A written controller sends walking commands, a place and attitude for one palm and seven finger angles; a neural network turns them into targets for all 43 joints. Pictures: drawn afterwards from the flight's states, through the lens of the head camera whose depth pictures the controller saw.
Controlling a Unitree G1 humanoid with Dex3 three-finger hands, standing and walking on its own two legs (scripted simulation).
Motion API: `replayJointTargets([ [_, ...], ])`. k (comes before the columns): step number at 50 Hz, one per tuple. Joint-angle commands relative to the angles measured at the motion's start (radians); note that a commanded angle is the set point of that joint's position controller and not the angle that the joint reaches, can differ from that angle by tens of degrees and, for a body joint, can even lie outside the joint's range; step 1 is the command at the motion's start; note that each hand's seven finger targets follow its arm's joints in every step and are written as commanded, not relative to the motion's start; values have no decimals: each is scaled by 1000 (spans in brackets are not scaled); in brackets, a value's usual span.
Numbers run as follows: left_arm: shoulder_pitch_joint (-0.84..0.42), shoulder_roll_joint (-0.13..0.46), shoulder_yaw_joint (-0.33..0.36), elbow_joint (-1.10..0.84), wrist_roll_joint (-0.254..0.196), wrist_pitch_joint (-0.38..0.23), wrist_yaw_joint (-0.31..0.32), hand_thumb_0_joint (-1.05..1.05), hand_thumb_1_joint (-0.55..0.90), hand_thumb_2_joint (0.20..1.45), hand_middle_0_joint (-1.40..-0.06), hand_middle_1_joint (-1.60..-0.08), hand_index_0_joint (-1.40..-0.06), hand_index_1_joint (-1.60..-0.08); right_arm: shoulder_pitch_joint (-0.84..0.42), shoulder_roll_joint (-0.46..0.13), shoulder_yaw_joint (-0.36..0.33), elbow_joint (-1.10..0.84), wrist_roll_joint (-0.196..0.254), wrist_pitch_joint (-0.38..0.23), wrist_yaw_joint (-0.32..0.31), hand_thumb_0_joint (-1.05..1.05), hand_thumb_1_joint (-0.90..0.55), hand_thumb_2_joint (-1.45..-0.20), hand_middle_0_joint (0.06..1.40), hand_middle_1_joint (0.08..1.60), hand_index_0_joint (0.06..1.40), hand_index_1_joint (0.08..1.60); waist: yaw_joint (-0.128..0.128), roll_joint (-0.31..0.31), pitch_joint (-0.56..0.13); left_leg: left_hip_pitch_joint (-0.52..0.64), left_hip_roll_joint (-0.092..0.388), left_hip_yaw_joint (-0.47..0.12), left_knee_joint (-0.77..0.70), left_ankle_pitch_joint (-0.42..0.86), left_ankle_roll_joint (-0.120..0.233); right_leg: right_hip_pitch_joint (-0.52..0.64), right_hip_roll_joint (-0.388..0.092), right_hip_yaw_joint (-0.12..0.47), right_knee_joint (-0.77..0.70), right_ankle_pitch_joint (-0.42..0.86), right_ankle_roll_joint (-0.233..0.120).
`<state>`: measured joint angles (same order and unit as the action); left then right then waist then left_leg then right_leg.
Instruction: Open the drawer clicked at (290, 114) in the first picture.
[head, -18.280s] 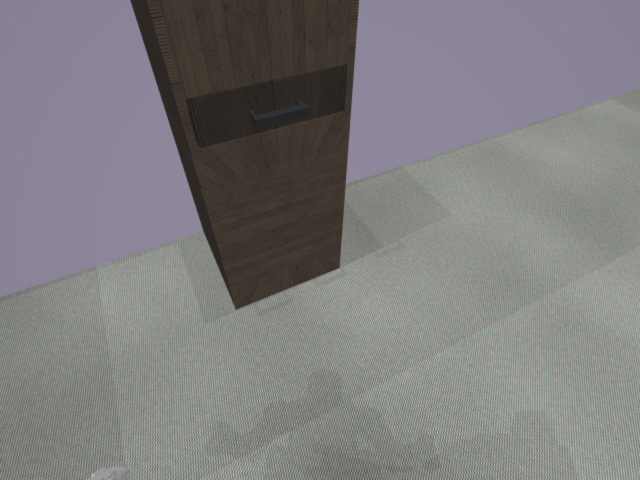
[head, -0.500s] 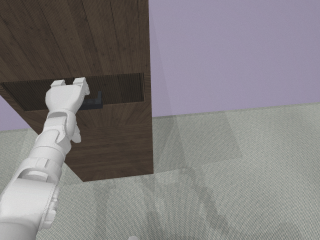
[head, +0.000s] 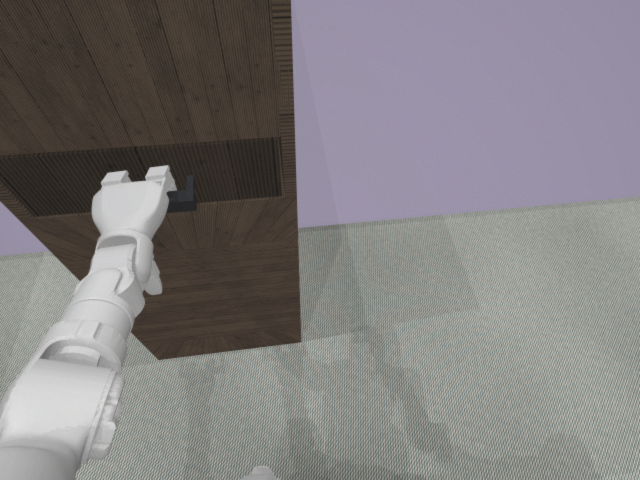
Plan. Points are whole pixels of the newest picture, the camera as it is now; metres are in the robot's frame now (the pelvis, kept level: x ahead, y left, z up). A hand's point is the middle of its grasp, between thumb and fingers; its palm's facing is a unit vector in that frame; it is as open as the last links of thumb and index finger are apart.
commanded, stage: lower the fingers behind the handle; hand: left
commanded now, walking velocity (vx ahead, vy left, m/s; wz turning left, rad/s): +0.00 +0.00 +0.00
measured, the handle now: (147, 193) +0.51 +0.24 +0.03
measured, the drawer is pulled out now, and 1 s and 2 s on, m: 0.00 0.00 0.03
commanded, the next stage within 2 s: close the thumb around the handle in 0.56 s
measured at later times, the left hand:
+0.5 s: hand (145, 233) +0.45 +0.24 +0.01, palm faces -0.03 -0.04 -1.00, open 13.8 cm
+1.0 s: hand (144, 233) +0.45 +0.24 +0.01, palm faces -0.03 -0.04 -1.00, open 10.6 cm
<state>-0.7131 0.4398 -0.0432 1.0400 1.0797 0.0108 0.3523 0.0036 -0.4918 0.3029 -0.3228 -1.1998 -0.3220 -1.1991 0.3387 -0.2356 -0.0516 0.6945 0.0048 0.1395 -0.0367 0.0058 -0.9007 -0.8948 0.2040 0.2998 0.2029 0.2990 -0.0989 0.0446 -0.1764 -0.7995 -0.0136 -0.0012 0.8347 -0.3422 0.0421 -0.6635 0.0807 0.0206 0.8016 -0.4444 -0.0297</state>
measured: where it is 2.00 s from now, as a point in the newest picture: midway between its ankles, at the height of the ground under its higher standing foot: outside the picture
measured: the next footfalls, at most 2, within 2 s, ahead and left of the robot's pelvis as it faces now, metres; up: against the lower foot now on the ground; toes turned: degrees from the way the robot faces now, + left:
none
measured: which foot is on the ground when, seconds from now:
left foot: down 0.00-1.00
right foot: down 0.00-1.00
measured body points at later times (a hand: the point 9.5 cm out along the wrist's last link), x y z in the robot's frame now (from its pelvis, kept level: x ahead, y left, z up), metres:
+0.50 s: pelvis +0.00 +0.01 +0.00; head +0.07 +0.01 +0.44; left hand +0.45 +0.24 +0.07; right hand +0.02 -0.26 -0.13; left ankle +0.03 +0.09 -0.70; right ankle -0.04 -0.11 -0.70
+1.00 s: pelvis +0.00 +0.01 +0.00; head +0.07 +0.02 +0.44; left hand +0.45 +0.24 +0.07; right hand +0.03 -0.26 -0.13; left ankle +0.03 +0.09 -0.70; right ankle -0.04 -0.11 -0.70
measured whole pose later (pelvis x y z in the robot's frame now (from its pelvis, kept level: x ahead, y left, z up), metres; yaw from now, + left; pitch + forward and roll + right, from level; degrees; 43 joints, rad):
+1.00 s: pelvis +0.00 +0.01 +0.00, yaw -1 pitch +18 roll -3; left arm -0.72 0.43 -0.05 1.05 1.08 0.04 0.37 0.00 0.00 0.51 -0.32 -1.25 -0.36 -1.25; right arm 0.34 -0.23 -0.05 0.69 0.00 0.15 -0.03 0.01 -0.90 -0.89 0.20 0.30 0.20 0.30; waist -0.10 0.05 -0.19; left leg -0.84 -0.02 0.01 0.87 -0.35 0.06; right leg -0.70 0.08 0.03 0.83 -0.45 -0.01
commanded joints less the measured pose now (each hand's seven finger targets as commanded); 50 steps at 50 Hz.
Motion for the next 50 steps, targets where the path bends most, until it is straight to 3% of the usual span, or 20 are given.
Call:
replayJointTargets([
  [1,-411,225,57,-182,2,-25,52,0,-500,300,-300,-1200,-300,-1200,89,-158,-59,-59,-6,-24,-11,0,-900,-900,200,300,200,300,-9,29,-355,395,6,-5,-22,363,6,-6,0,-13,-89,375,-11],
  [8,-377,242,60,-110,8,9,73,0,-500,300,-300,-1200,-300,-1200,91,-163,-55,-59,-3,-18,-10,0,-900,-900,200,300,200,300,-8,11,-334,325,-1,1,-12,311,8,-14,1,-9,-81,355,-8],
  [12,-423,226,43,-161,-2,10,59,0,-500,300,-300,-1200,-300,-1200,95,-162,-58,-61,-3,-15,-9,0,-900,-900,200,300,200,300,-13,41,-394,387,6,-1,-10,349,6,-18,2,-13,-77,369,-6],
  [15,-393,217,38,-135,-1,13,48,0,-500,300,-300,-1200,-300,-1200,95,-162,-55,-62,-3,-11,-12,0,-900,-900,200,300,200,300,-14,17,-345,367,6,-4,-14,335,6,-22,4,-15,-84,357,-7],
  [17,-388,263,70,-139,-2,4,43,0,-500,300,-300,-1200,-300,-1200,95,-165,-50,-65,-1,-9,-14,0,-900,-900,200,300,200,300,-2,16,-348,347,5,-3,-19,324,8,-5,3,-11,-83,359,-7],
  [18,-375,230,45,-133,-4,4,40,0,-500,300,-300,-1200,-300,-1200,93,-162,-52,-68,-2,-9,-16,0,-900,-900,200,300,200,300,-9,12,-341,351,4,0,-17,320,10,-6,3,-10,-87,359,-7],
  [21,-356,267,83,-150,-3,-12,40,0,-500,300,-300,-1200,-300,-1200,94,-165,-52,-68,-4,-8,-17,0,-900,-900,200,300,200,300,3,-4,-354,350,6,-3,-16,341,9,12,2,-11,-82,377,-9],
  [23,-349,232,57,-163,-1,-20,45,0,-500,300,-300,-1200,-300,-1200,91,-160,-53,-73,-1,-9,-15,0,-900,-900,200,300,200,300,3,36,-326,365,9,-7,-22,335,4,-25,6,-19,-81,345,-13],
  [25,-332,219,55,-156,-1,-17,53,0,-500,300,-300,-1200,-300,-1200,89,-160,-56,-74,-2,-8,-12,0,-900,-900,200,300,200,300,5,26,-319,371,10,-8,-24,328,4,-37,7,-22,-85,324,-12],
  [27,-374,241,68,-191,3,-22,63,0,-500,300,-300,-1200,-300,-1200,93,-163,-57,-71,-3,-9,-10,0,-900,-900,200,300,200,300,5,41,-361,401,15,-18,-24,354,0,-48,7,-25,-74,327,-13],
  [28,-368,197,39,-193,-1,-18,67,0,-500,300,-300,-1200,-300,-1200,94,-160,-61,-70,-5,-10,-7,0,-900,-900,200,300,200,300,0,62,-357,421,16,-18,-21,369,-2,-57,10,-30,-73,328,-16],
  [31,-361,228,75,-191,-1,-9,77,0,-500,300,-300,-1200,-300,-1200,90,-166,-62,-65,-8,-8,-4,0,-900,-900,200,300,200,300,7,38,-366,425,20,-26,-21,382,-5,-53,11,-33,-71,326,-17],
  [33,-379,167,19,-178,2,4,78,0,-500,300,-300,-1200,-300,-1200,90,-161,-62,-63,-5,-7,-2,0,-900,-900,200,300,200,300,-10,41,-332,425,21,-29,-27,355,-6,-80,10,-38,-77,298,-15],
  [34,-386,185,34,-176,5,10,81,0,-444,324,-304,-1206,-304,-1206,87,-162,-61,-62,-4,-6,-2,0,-900,-900,200,300,200,300,-2,48,-330,424,22,-32,-34,343,-7,-89,10,-40,-78,280,-16],
  [37,-427,201,33,-161,5,23,79,0,-276,396,-316,-1224,-316,-1224,88,-167,-58,-61,-3,-6,-6,0,-900,-900,200,300,200,300,-12,32,-343,422,21,-37,-38,314,-5,-91,8,-37,-81,258,-14],
  [38,-437,165,6,-151,1,30,76,0,-220,420,-320,-1230,-320,-1230,91,-166,-60,-57,-6,-7,-8,0,-900,-900,200,300,200,300,-26,38,-325,430,23,-35,-36,315,-4,-101,8,-39,-85,260,-15],
  [41,-414,212,48,-144,-4,31,65,0,-52,492,-332,-1248,-332,-1248,92,-170,-56,-61,-7,-5,-10,0,-900,-900,200,300,200,300,-8,24,-355,426,20,-34,-34,335,-4,-68,9,-36,-83,280,-16],
  [43,-421,155,1,-146,1,28,59,0,60,540,-340,-1260,-340,-1260,93,-163,-59,-62,-7,-7,-9,0,-900,-900,200,300,200,300,-18,35,-334,430,21,-30,-34,326,-3,-89,7,-39,-86,271,-15],
  [44,-413,191,30,-153,4,23,59,0,116,564,-344,-1266,-344,-1266,92,-164,-56,-61,-5,-7,-8,0,-900,-900,200,300,200,300,-5,41,-340,433,24,-34,-37,334,-6,-87,8,-40,-82,273,-16],
  [50,-377,180,26,-168,-2,4,48,0,452,708,-368,-1302,-368,-1302,90,-160,-56,-70,-5,-8,-10,0,-900,-900,200,300,200,300,-2,32,-334,415,20,-26,-31,338,-3,-64,8,-35,-82,295,-16],
])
